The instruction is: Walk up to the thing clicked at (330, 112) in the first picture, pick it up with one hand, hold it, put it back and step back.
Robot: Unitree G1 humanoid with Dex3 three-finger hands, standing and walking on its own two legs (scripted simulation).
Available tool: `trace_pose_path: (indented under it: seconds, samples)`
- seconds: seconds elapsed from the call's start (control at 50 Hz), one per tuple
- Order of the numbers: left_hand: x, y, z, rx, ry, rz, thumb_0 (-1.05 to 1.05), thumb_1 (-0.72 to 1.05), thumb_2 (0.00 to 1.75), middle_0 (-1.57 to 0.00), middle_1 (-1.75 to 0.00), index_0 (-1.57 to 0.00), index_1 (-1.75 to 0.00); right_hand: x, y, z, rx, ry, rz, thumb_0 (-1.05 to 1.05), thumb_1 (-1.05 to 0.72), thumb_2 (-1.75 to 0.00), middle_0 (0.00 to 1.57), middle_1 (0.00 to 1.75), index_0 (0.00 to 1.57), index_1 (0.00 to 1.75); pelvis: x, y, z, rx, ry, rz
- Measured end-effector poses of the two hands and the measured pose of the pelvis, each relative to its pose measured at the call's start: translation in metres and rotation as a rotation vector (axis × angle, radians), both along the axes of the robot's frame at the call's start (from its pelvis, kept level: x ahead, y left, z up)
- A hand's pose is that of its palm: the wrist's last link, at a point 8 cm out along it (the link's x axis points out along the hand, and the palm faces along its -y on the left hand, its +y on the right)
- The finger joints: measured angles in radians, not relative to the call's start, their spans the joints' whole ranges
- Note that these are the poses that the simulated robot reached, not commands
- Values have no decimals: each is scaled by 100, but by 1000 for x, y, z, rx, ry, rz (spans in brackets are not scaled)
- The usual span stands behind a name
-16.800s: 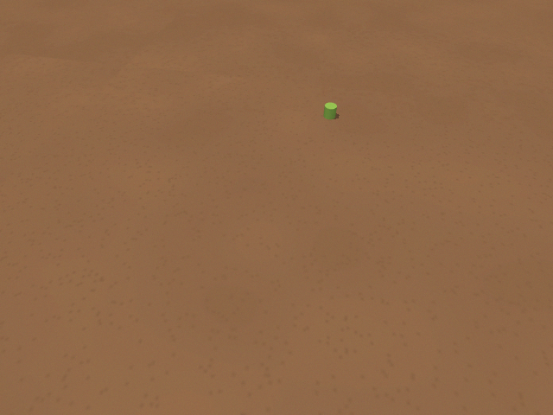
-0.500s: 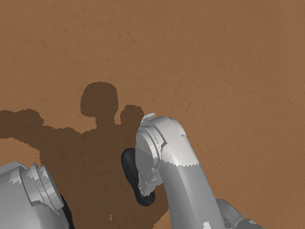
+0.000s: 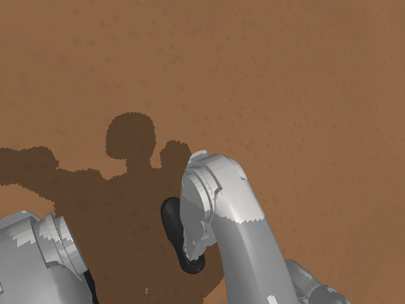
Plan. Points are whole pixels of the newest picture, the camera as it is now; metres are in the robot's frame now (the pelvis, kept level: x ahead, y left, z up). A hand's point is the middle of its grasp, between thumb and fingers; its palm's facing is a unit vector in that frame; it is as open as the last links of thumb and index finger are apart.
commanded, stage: close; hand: left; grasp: from above
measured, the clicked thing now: out of the picture +0.47 +0.35 -0.26
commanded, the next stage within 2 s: settle in 0.70 s
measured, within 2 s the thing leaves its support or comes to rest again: leaves its support in 1.10 s
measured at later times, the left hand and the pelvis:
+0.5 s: hand out of the picture +0.45 +0.35 -0.24, palm faces -0.45 -0.16 -0.88, open 10.7 cm; pelvis +0.00 +0.00 +0.00, yaw +0 degrees
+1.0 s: hand out of the picture +0.45 +0.35 -0.24, palm faces -0.45 -0.16 -0.88, open 10.4 cm; pelvis +0.00 +0.00 +0.00, yaw +0 degrees
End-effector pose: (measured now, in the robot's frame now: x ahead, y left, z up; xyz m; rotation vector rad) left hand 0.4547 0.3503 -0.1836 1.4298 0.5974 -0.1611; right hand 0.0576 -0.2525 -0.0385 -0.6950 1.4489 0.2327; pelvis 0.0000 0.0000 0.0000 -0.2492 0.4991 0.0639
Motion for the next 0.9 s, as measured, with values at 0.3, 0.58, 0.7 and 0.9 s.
trace_pose_path:
  seconds: [0.3, 0.58, 0.7, 0.9]
  samples:
    - [2, 0, 1, 7, 2, 17, 1, -12, 81, -43, -94, -46, -90, -13, 2, 1, 6, 15, -12, 0, -90, -89, 20, 30, 20, 29, -2, 0, -1, 0, -7, -4]
    - [3, 0, 1, 6, 6, 13, 1, -14, 85, -45, -97, -48, -93, -11, 5, 0, 15, 15, -2, 0, -90, -89, 20, 30, 20, 29, -3, 0, 1, -2, -9, -4]
    - [3, 1, 1, 4, 1, 12, 1, -14, 87, -46, -99, -49, -95, -8, 6, -1, 21, 16, 7, 0, -91, -90, 20, 30, 20, 29, -2, 0, 1, -2, -7, -3]
    - [4, 0, 1, 9, 3, 11, 1, -15, 87, -47, -99, -50, -97, -6, 6, -1, 19, 8, 10, 0, -91, -90, 20, 30, 20, 29, -3, 0, 2, -4, -11, -3]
